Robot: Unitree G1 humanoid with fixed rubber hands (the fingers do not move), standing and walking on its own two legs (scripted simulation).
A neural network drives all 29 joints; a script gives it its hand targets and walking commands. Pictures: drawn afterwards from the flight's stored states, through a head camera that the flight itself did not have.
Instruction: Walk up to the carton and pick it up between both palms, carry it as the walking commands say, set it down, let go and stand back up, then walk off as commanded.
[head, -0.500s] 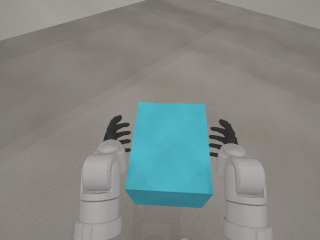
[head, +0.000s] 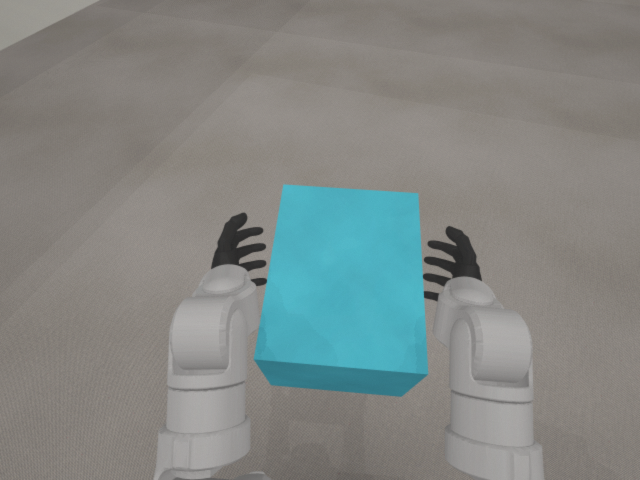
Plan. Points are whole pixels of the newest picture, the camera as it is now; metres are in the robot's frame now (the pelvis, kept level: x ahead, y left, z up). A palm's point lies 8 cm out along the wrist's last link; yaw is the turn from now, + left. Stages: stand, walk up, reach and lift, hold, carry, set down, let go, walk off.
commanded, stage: carry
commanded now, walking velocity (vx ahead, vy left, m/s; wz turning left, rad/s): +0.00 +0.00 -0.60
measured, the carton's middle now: (342, 291) +0.37 -0.01 +0.01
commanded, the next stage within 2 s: none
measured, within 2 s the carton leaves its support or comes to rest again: neither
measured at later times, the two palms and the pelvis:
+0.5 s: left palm (299, 264) +0.35 +0.04 +0.10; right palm (529, 329) +0.27 -0.20 +0.09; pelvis +0.01 +0.01 -0.02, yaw -17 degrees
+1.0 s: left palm (415, 238) +0.36 -0.09 +0.13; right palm out of the picture +0.21 -0.30 +0.11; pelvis +0.02 +0.01 +0.01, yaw -35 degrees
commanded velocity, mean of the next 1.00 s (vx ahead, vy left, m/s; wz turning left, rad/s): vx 0.00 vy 0.00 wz -0.60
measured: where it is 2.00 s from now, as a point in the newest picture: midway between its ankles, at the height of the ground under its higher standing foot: outside the picture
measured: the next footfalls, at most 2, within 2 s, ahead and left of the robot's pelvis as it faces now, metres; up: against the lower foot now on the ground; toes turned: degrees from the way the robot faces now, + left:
left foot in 0.22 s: -0.05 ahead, +0.16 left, +0.00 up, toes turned -2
right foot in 0.52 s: +0.08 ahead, -0.09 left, +0.00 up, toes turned -19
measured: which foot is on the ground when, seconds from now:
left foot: up 0.00-0.20, down 0.22-0.52, up 0.54-1.00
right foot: down 0.00-0.20, up 0.22-0.50, down 0.52-1.00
